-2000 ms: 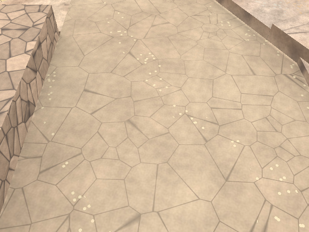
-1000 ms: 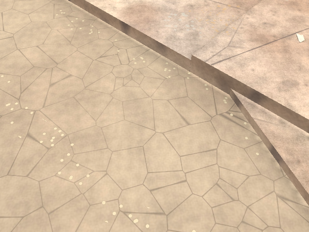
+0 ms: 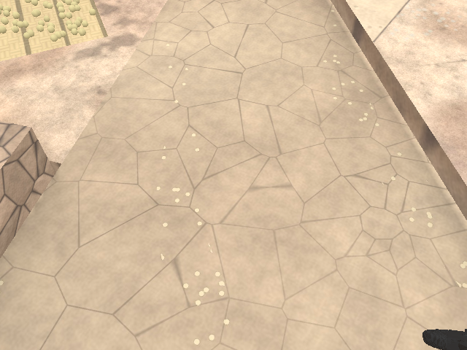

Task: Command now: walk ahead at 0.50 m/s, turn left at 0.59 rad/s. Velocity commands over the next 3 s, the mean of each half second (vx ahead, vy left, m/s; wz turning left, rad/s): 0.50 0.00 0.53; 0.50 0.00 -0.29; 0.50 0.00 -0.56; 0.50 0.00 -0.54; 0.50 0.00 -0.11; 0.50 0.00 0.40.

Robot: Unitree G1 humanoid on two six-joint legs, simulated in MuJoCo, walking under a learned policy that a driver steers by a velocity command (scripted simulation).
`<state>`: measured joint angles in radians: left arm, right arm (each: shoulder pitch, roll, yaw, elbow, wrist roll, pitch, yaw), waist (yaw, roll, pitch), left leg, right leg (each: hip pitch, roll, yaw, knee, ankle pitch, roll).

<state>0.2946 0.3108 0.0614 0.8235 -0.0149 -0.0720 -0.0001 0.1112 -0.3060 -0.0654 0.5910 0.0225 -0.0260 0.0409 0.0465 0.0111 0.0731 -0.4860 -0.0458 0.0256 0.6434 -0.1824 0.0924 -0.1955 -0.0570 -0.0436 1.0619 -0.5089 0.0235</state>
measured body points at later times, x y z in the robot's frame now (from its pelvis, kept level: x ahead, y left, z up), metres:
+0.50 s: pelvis +0.29 -0.03 +0.01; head +0.31 -0.03 +0.46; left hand +0.40 +0.27 -0.07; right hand +0.42 -0.29 -0.11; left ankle +0.13 +0.06 -0.64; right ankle +0.39 -0.12 -0.72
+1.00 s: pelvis +0.53 +0.06 +0.02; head +0.54 +0.07 +0.47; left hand +0.58 +0.35 -0.10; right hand +0.70 -0.19 -0.06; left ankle +0.54 +0.17 -0.72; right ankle +0.48 -0.09 -0.64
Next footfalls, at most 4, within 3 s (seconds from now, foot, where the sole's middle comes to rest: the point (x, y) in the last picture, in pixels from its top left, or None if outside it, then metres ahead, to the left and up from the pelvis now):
0.40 right None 0.43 -0.11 -0.75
0.86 left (192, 290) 0.58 0.17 -0.75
1.36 right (286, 212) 0.86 -0.10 -0.75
1.84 left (256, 136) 1.19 0.00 -0.75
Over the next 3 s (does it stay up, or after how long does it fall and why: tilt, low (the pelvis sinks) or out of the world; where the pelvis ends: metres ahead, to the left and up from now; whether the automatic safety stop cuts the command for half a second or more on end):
stays up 1.53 -0.33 0.02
